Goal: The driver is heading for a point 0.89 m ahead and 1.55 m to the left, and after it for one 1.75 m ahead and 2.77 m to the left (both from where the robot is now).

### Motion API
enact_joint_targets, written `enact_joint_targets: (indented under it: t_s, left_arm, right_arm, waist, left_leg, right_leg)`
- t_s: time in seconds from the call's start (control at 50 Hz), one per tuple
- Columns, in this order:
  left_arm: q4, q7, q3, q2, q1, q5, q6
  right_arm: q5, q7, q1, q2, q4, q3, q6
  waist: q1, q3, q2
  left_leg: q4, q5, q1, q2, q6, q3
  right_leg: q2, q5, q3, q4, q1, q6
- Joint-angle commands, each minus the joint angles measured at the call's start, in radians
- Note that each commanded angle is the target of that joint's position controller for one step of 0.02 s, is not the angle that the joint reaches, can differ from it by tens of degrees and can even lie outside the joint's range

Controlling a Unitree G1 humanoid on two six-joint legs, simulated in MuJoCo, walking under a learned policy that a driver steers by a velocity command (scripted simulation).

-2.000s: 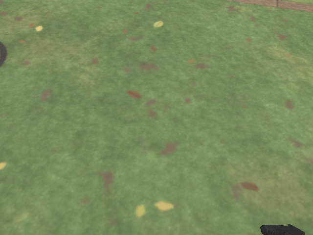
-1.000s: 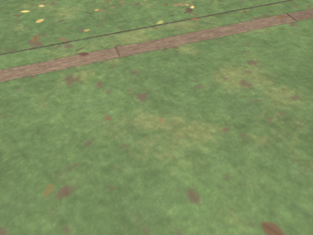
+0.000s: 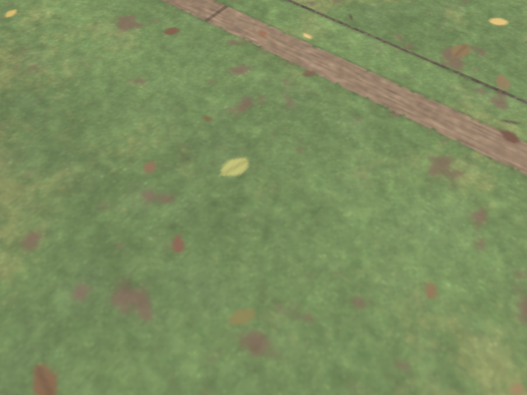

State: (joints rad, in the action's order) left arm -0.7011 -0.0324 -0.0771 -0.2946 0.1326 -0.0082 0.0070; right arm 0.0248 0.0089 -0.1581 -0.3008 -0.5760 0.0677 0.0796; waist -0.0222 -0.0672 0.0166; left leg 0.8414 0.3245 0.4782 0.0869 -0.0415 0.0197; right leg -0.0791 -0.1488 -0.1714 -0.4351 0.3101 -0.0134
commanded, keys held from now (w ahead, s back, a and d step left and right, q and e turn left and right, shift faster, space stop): q+shift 0.18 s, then shift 0.32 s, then w+shift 0.18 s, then w+q+shift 0.32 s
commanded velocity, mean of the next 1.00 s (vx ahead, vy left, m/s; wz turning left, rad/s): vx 0.30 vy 0.00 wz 0.56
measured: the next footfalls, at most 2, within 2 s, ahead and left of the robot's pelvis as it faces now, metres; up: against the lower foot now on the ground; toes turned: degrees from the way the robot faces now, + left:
left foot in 0.06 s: +0.05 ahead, +0.13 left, +0.00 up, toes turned +7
right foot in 0.50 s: +0.11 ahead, -0.09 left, +0.00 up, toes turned +24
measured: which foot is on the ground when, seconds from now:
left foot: up 0.00-0.04, down 0.06-0.50, up 0.52-0.96, down 0.98-1.00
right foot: down 0.00-0.06, up 0.08-0.48, down 0.50-1.00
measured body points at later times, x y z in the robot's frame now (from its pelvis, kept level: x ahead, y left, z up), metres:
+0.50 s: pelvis +0.03 +0.01 -0.01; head +0.05 +0.02 +0.44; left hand +0.10 +0.32 -0.10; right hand +0.30 -0.17 -0.08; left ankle +0.01 +0.12 -0.74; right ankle +0.08 -0.10 -0.74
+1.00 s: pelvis +0.15 +0.15 -0.02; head +0.16 +0.17 +0.43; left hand +0.01 +0.42 -0.15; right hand +0.45 +0.03 -0.09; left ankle +0.14 +0.26 -0.74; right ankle +0.08 -0.10 -0.72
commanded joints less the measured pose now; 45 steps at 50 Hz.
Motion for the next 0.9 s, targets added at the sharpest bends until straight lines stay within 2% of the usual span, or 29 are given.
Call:
enact_joint_targets:
  t_s: [0.02, 0.04, 0.06, 0.08, 0.1, 0.12, 0.14, 0.16, 0.18, 0.2, 0.24, 0.28, 0.36, 0.42, 0.46, 0.48, 0.5, 0.52, 0.54, 0.56, 0.58, 0.6, 0.62, 0.66, 0.7, 0.74, 0.8, 0.86, 0.9]
  left_arm:
    - [0.052, 0.01, -0.055, -0.174, -0.046, 0.022, -0.018]
    - [0.039, 0.013, -0.052, -0.149, -0.027, 0.028, -0.016]
    - [0.019, 0.019, -0.044, -0.105, 0.015, 0.024, -0.01]
    - [0.074, 0.023, -0.028, -0.055, 0.021, -0.021, -0.005]
    - [0.128, 0.011, -0.031, -0.079, -0.126, -0.029, -0.018]
    - [0.133, 0.002, -0.04, -0.112, -0.164, -0.004, -0.022]
    - [0.116, -0.007, -0.045, -0.118, -0.136, 0.002, -0.023]
    - [0.091, -0.016, -0.05, -0.126, -0.103, -0.007, -0.022]
    - [0.084, -0.016, -0.051, -0.123, -0.082, -0.016, -0.022]
    - [0.072, -0.01, -0.049, -0.115, -0.062, -0.014, -0.024]
    - [0.055, 0.001, -0.037, -0.089, -0.049, -0.002, -0.022]
    - [0.061, 0.009, -0.021, -0.061, -0.078, 0.003, -0.018]
    - [0.067, 0.026, -0.013, -0.069, -0.089, 0.011, -0.013]
    - [0.07, 0.035, -0.012, -0.076, -0.076, 0.015, -0.017]
    - [0.064, 0.042, -0.008, -0.062, -0.04, 0.015, -0.026]
    - [0.057, 0.045, -0.006, -0.055, -0.014, 0.006, -0.033]
    - [0.064, 0.042, -0.011, -0.093, -0.004, -0.015, -0.037]
    - [0.061, 0.039, -0.015, -0.141, 0.022, -0.032, -0.037]
    - [0.026, 0.04, -0.02, -0.139, 0.084, -0.019, -0.039]
    - [0.022, 0.039, -0.036, -0.174, 0.141, -0.002, -0.043]
    - [0.007, 0.028, -0.037, -0.182, 0.154, 0.007, -0.047]
    - [0.007, 0.02, -0.03, -0.166, 0.151, 0.019, -0.054]
    - [0.005, 0.014, -0.026, -0.151, 0.154, 0.022, -0.061]
    - [0.001, 0.012, -0.018, -0.124, 0.185, 0.021, -0.073]
    - [0.004, 0.013, -0.018, -0.123, 0.197, 0.022, -0.082]
    - [0.004, 0.016, -0.024, -0.141, 0.198, 0.023, -0.093]
    - [-0.009, 0.023, -0.032, -0.175, 0.22, 0.025, -0.103]
    - [-0.021, 0.032, -0.037, -0.191, 0.229, 0.032, -0.102]
    - [-0.03, 0.037, -0.039, -0.198, 0.228, 0.03, -0.095]
  right_arm:
    - [0.0, 0.009, -0.045, -0.097, 0.059, 0.048, 0.0]
    - [0.0, 0.004, -0.091, -0.108, 0.038, 0.06, 0.002]
    - [-0.004, -0.007, -0.169, -0.163, 0.014, 0.085, -0.002]
    - [-0.007, -0.025, -0.19, -0.318, 0.038, 0.115, -0.01]
    - [-0.052, -0.014, -0.163, -0.305, 0.069, 0.107, -0.044]
    - [-0.059, -0.008, -0.121, -0.272, 0.066, 0.097, -0.068]
    - [-0.036, -0.015, -0.064, -0.238, 0.066, 0.089, -0.077]
    - [-0.012, -0.023, -0.022, -0.195, 0.075, 0.075, -0.073]
    - [-0.006, -0.033, 0.012, -0.18, 0.084, 0.066, -0.066]
    - [-0.013, -0.041, 0.022, -0.161, 0.09, 0.057, -0.061]
    - [-0.021, -0.05, 0.001, -0.144, 0.081, 0.048, -0.059]
    - [-0.02, -0.054, -0.026, -0.148, 0.068, 0.046, -0.056]
    - [-0.033, -0.045, -0.023, -0.158, 0.066, 0.041, -0.048]
    - [-0.03, -0.033, -0.01, -0.147, 0.061, 0.031, -0.045]
    - [-0.019, -0.032, 0.021, -0.13, 0.058, 0.022, -0.044]
    - [-0.014, -0.033, 0.026, -0.112, 0.055, 0.016, -0.046]
    - [-0.028, -0.035, -0.013, -0.079, 0.05, 0.007, -0.052]
    - [-0.048, -0.031, -0.098, -0.035, 0.039, -0.007, -0.061]
    - [-0.035, -0.032, -0.045, -0.076, 0.057, 0.003, -0.07]
    - [-0.011, -0.031, 0.034, -0.149, 0.067, 0.024, -0.08]
    - [0.002, -0.027, 0.064, -0.155, 0.068, 0.035, -0.088]
    - [-0.003, -0.02, 0.046, -0.135, 0.054, 0.032, -0.094]
    - [-0.008, -0.011, 0.045, -0.109, 0.051, 0.026, -0.106]
    - [-0.017, -0.001, 0.059, -0.056, 0.045, 0.013, -0.135]
    - [-0.008, 0.001, 0.07, -0.03, 0.041, 0.006, -0.15]
    - [0.003, 0.002, 0.086, -0.024, 0.041, 0.0, -0.151]
    - [0.008, 0.012, 0.1, -0.027, 0.05, -0.005, -0.149]
    - [0.008, 0.024, 0.102, -0.037, 0.062, -0.009, -0.143]
    - [0.01, 0.031, 0.102, -0.045, 0.071, -0.012, -0.138]
  waist:
    - [0.038, 0.19, -0.184]
    - [0.053, 0.189, -0.154]
    - [0.071, 0.155, -0.016]
    - [0.018, 0.113, 0.346]
    - [0.095, 0.199, 0.273]
    - [0.077, 0.165, 0.181]
    - [0.037, 0.14, 0.14]
    - [0.015, 0.147, 0.112]
    - [-0.004, 0.16, 0.121]
    - [-0.011, 0.188, 0.125]
    - [0.001, 0.218, 0.114]
    - [0.024, 0.215, 0.119]
    - [0.049, 0.195, 0.154]
    - [0.054, 0.173, 0.158]
    - [0.022, 0.165, 0.151]
    - [0.0, 0.159, 0.133]
    - [0.019, 0.174, 0.053]
    - [0.074, 0.226, -0.163]
    - [0.027, 0.191, -0.277]
    - [-0.045, 0.106, -0.243]
    - [-0.041, 0.04, -0.219]
    - [-0.028, 0.012, -0.197]
    - [-0.026, 0.006, -0.176]
    - [-0.037, 0.03, -0.145]
    - [-0.045, 0.05, -0.166]
    - [-0.059, 0.049, -0.19]
    - [-0.072, 0.033, -0.194]
    - [-0.07, 0.0, -0.176]
    - [-0.059, -0.024, -0.155]
  left_leg:
    - [-0.211, -0.056, -0.149, -0.041, 0.056, 0.07]
    - [-0.294, -0.096, -0.24, -0.073, 0.088, 0.07]
    - [-0.422, -0.228, -0.373, -0.033, 0.148, -0.063]
    - [-0.436, -0.596, -0.514, 0.233, 0.294, -0.493]
    - [-0.502, -0.496, -0.426, 0.276, 0.406, -0.62]
    - [-0.529, -0.389, -0.402, 0.227, 0.363, -0.539]
    - [-0.521, -0.342, -0.376, 0.178, 0.303, -0.478]
    - [-0.5, -0.35, -0.36, 0.152, 0.266, -0.432]
    - [-0.483, -0.394, -0.313, 0.122, 0.252, -0.396]
    - [-0.469, -0.438, -0.304, 0.104, 0.247, -0.365]
    - [-0.442, -0.498, -0.319, 0.086, 0.24, -0.336]
    - [-0.42, -0.502, -0.332, 0.078, 0.237, -0.338]
    - [-0.401, -0.473, -0.289, 0.098, 0.259, -0.401]
    - [-0.38, -0.506, -0.277, 0.1, 0.267, -0.452]
    - [-0.356, -0.474, -0.264, 0.068, 0.242, -0.459]
    - [-0.349, -0.396, -0.233, 0.035, 0.204, -0.449]
    - [-0.295, -0.243, -0.183, -0.019, 0.145, -0.405]
    - [-0.164, 0.127, -0.09, -0.151, 0.08, -0.263]
    - [-0.083, 0.25, 0.033, -0.175, 0.044, -0.156]
    - [0.101, 0.251, 0.165, -0.142, 0.029, -0.13]
    - [0.206, 0.211, 0.266, -0.119, 0.03, -0.131]
    - [0.244, 0.153, 0.313, -0.088, 0.029, -0.121]
    - [0.243, 0.082, 0.336, -0.064, 0.031, -0.115]
    - [0.205, -0.021, 0.301, -0.048, 0.034, -0.066]
    - [0.122, -0.077, 0.259, -0.047, 0.03, -0.027]
    - [0.014, -0.11, 0.21, -0.043, 0.03, -0.012]
    - [-0.089, -0.119, 0.167, -0.029, 0.044, -0.007]
    - [-0.118, -0.09, 0.179, -0.001, 0.075, 0.003]
    - [-0.123, -0.054, 0.184, 0.009, 0.106, 0.02]
  right_leg:
    - [-0.244, 0.08, 0.107, 0.058, -0.146, 0.147]
    - [-0.218, 0.024, 0.069, -0.019, -0.095, 0.098]
    - [-0.145, -0.1, 0.0, -0.207, 0.056, 0.02]
    - [0.006, -0.505, -0.043, -0.564, 0.423, -0.085]
    - [0.069, -0.506, 0.198, -0.716, 0.496, -0.071]
    - [0.06, -0.409, 0.244, -0.752, 0.499, -0.037]
    - [0.052, -0.309, 0.262, -0.728, 0.498, -0.019]
    - [0.042, -0.252, 0.269, -0.709, 0.473, -0.021]
    - [0.056, -0.205, 0.265, -0.701, 0.416, -0.03]
    - [0.072, -0.168, 0.25, -0.708, 0.374, -0.039]
    - [0.087, -0.129, 0.236, -0.638, 0.331, -0.054]
    - [0.091, -0.12, 0.231, -0.526, 0.298, -0.063]
    - [0.088, -0.182, 0.223, -0.401, 0.192, -0.054]
    - [0.086, -0.223, 0.215, -0.308, 0.124, -0.038]
    - [0.087, -0.135, 0.202, -0.132, 0.03, -0.016]
    - [0.077, 0.02, 0.205, 0.014, -0.063, 0.001]
    - [-0.018, 0.19, 0.29, 0.044, -0.158, 0.032]
    - [-0.165, 0.233, 0.453, 0.063, -0.257, 0.121]
    - [-0.252, -0.202, 0.636, 0.167, -0.225, 0.258]
    - [-0.274, -0.604, 0.737, 0.259, -0.233, 0.291]
    - [-0.275, -0.694, 0.766, 0.279, -0.225, 0.272]
    - [-0.25, -0.67, 0.721, 0.282, -0.238, 0.248]
    - [-0.23, -0.617, 0.678, 0.286, -0.248, 0.229]
    - [-0.175, -0.498, 0.572, 0.296, -0.246, 0.2]
    - [-0.149, -0.416, 0.482, 0.305, -0.239, 0.192]
    - [-0.149, -0.359, 0.405, 0.313, -0.221, 0.18]
    - [-0.19, -0.318, 0.347, 0.319, -0.215, 0.175]
    - [-0.238, -0.316, 0.306, 0.325, -0.245, 0.17]
    - [-0.258, -0.296, 0.265, 0.32, -0.274, 0.164]
Keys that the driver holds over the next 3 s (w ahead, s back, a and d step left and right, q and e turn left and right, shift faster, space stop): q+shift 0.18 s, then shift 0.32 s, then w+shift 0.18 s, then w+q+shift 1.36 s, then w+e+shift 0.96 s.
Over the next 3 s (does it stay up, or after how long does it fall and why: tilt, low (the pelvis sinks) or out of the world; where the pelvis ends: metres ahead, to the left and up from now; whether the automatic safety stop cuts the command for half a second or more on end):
stays up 0.73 1.76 0.00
